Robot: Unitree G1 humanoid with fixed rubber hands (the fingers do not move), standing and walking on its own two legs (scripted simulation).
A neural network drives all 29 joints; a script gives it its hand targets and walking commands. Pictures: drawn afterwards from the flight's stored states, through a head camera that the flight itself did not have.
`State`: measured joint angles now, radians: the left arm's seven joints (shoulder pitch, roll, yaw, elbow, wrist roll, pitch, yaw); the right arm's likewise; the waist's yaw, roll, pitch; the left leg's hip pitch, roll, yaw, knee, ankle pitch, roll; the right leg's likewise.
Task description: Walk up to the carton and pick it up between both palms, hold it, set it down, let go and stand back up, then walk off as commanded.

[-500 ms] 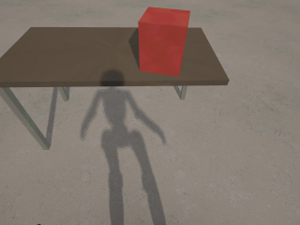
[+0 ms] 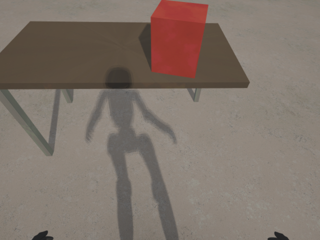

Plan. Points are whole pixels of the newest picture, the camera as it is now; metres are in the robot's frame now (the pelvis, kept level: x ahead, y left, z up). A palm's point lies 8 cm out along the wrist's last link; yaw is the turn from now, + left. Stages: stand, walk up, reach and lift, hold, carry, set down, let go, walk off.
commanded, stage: walk off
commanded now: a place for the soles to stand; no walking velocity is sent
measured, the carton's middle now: (178, 39) +0.94 -0.07 +0.04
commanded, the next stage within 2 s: stand in 0.62 s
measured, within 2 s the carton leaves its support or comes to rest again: neither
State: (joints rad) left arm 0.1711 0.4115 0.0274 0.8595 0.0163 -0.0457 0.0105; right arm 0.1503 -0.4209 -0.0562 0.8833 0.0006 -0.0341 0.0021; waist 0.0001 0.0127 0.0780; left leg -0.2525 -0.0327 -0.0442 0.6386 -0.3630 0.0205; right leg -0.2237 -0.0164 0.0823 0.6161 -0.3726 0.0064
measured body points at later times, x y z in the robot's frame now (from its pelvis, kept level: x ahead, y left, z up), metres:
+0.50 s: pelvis -0.01 -0.01 +0.00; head +0.00 -0.02 +0.45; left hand +0.10 +0.31 -0.10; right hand +0.08 -0.34 -0.11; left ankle -0.01 +0.11 -0.73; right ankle -0.03 -0.16 -0.72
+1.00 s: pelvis -0.03 -0.01 +0.02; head -0.02 -0.01 +0.47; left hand +0.07 +0.31 -0.10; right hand +0.08 -0.32 -0.10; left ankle -0.01 +0.11 -0.73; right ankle -0.02 -0.16 -0.73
